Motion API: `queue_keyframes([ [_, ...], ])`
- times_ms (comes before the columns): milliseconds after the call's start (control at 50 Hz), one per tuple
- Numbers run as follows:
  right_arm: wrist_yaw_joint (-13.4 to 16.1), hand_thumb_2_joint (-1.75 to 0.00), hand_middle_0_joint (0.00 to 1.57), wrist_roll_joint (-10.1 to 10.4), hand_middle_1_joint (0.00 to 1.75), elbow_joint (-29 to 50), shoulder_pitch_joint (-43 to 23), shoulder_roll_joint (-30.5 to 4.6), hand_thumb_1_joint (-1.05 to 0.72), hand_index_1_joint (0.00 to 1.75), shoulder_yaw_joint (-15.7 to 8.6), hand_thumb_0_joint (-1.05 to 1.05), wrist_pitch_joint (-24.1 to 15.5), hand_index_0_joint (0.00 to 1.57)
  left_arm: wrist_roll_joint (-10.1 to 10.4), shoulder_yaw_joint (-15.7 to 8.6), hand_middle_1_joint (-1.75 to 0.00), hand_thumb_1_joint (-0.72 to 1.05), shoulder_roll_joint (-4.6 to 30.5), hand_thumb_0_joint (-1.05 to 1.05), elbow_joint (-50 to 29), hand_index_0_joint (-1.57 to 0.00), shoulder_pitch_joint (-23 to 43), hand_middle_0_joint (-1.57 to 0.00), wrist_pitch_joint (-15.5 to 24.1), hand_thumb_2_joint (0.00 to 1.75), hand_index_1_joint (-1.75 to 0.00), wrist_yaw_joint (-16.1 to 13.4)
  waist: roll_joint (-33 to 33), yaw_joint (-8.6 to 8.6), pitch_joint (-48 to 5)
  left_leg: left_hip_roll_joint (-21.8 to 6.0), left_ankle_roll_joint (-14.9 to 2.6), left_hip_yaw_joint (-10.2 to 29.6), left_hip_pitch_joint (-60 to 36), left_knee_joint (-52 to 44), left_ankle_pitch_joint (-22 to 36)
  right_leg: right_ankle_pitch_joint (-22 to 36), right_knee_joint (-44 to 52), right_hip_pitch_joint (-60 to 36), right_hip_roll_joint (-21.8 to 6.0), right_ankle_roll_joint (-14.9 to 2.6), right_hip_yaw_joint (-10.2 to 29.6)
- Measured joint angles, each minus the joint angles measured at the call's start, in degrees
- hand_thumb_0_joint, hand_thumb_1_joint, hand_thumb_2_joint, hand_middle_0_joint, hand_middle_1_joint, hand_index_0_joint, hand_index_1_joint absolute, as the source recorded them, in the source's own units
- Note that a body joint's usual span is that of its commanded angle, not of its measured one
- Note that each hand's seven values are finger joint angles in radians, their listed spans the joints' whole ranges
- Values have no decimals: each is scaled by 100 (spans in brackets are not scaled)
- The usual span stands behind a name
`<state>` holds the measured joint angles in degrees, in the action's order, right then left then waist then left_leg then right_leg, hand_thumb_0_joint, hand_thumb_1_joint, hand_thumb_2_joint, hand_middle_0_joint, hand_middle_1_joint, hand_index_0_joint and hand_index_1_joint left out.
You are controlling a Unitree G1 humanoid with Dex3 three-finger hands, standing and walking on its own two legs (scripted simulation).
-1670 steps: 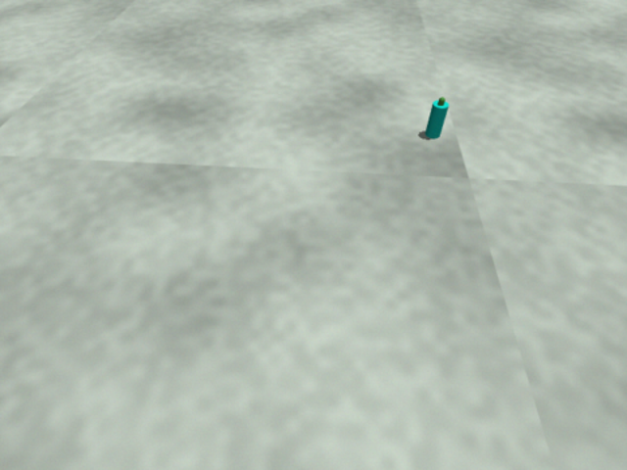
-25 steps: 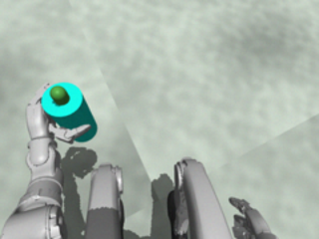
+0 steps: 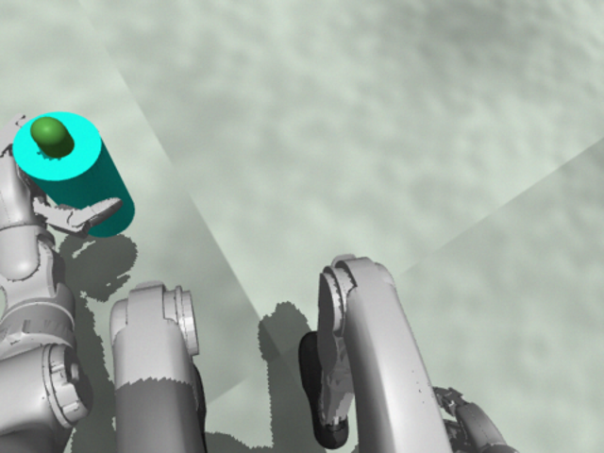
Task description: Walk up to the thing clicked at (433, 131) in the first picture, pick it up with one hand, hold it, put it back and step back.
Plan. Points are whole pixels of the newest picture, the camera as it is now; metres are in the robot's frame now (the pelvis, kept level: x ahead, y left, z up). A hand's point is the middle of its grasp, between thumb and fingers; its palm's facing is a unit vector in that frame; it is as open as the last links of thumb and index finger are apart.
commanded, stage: crouch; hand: left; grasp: from the side
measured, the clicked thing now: (81, 177) +0.46 +0.22 -0.06
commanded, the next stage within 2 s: lower in 0.60 s
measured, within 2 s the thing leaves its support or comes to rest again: neither
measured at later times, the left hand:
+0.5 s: hand (85, 191) +0.47 +0.24 -0.13, palm faces +0.19 -0.98 -0.03, open 11.2 cm
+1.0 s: hand (97, 204) +0.47 +0.24 -0.18, palm faces +0.19 -0.98 -0.03, open 11.2 cm
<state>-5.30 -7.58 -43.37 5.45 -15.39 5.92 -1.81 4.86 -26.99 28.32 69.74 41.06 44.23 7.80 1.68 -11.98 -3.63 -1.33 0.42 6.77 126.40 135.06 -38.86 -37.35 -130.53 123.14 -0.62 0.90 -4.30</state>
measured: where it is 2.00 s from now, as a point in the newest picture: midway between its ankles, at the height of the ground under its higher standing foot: (260, 426)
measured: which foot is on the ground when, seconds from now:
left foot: down 0.00-1.00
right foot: down 0.00-1.00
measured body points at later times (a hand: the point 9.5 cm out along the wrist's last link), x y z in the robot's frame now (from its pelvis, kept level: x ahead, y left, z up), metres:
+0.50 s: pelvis +0.00 +0.00 -0.03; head +0.23 +0.09 +0.35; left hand +0.45 +0.29 -0.12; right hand +0.09 -0.28 -0.13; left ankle +0.09 +0.13 -0.31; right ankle +0.11 -0.12 -0.31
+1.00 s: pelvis +0.00 +0.01 -0.05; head +0.25 +0.11 +0.31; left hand +0.45 +0.29 -0.18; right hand +0.08 -0.27 -0.12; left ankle +0.09 +0.13 -0.31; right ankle +0.11 -0.12 -0.31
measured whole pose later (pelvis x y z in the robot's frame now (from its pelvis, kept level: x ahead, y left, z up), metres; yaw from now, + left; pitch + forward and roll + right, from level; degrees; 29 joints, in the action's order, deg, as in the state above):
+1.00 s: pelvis +0.00 +0.01 -0.05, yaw -5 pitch +23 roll -12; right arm -7.3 -13.7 -39.2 -0.9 -18.9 16.6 1.2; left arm 4.5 -29.5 39.1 73.6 39.6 49.7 6.3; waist 8.1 -15.6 9.0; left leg -0.9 0.8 13.6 130.1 146.4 -40.3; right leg -36.7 -137.1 124.3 0.9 2.0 -9.5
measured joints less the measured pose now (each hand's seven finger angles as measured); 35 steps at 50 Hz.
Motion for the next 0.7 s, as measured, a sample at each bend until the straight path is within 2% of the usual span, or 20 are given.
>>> queue_keyframes([
  [140,-74,-91,20,-110,30,155,-24,-71,-94,30,161,0,108,21,-121,-221,-102,-60,123,-2,-127,-74,-128,-72,-43,101,-102,35,146,-97,230,7,11,122,208,320,-47,-10,-234,156,24,16,-89],
  [280,-87,-92,20,-215,30,128,-80,-132,-95,30,247,0,164,21,-86,-151,-102,-59,174,-2,-560,-74,-433,-72,-72,99,-102,-48,235,-73,422,41,47,207,284,479,-84,-49,-364,202,12,1,-155],
  [440,-95,-92,20,-282,30,138,-261,-212,-96,30,377,0,197,21,5,-51,-101,-59,326,-2,-389,-74,-283,-72,59,99,-101,-104,206,-83,586,46,32,306,329,641,-107,-42,-445,196,34,32,-233],
  [580,-129,-91,20,-337,30,272,-366,-234,-95,30,547,0,248,21,-11,-191,-101,-58,506,-2,-142,-74,-163,-72,161,99,-101,-29,284,-191,710,32,28,414,384,824,-148,-27,-540,220,78,58,-312],
  [700,-158,-91,20,-389,30,331,-355,-245,-95,30,661,0,292,21,-25,-281,-101,-58,571,-2,-300,-74,-298,-72,139,99,-101,1,397,-219,836,44,55,477,388,894,-166,-30,-579,209,83,48,-361],
])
